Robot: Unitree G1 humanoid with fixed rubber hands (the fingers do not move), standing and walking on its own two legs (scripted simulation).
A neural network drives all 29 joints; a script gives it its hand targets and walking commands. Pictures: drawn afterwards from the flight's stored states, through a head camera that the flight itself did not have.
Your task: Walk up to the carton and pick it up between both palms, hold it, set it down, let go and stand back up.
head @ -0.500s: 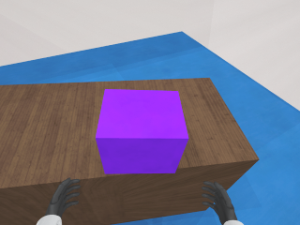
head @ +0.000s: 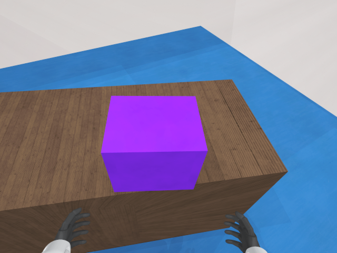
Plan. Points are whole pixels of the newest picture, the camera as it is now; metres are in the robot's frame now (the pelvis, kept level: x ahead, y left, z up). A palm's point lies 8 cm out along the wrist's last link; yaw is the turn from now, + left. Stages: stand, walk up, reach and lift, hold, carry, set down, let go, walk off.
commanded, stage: set down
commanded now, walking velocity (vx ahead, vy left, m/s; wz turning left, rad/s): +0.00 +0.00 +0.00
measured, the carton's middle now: (154, 144) +0.39 +0.05 +0.00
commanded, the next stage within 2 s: let go in 0.58 s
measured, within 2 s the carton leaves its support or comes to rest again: neither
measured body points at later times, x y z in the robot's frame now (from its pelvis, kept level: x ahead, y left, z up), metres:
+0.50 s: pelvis -0.01 +0.00 +0.00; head +0.01 +0.02 +0.45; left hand +0.16 +0.23 -0.11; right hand +0.17 -0.20 -0.11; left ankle +0.00 +0.12 -0.75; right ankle -0.03 -0.11 -0.75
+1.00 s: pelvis -0.04 +0.01 +0.00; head -0.06 +0.03 +0.45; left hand +0.14 +0.23 -0.09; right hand +0.14 -0.22 -0.09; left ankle +0.00 +0.12 -0.75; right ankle -0.03 -0.11 -0.75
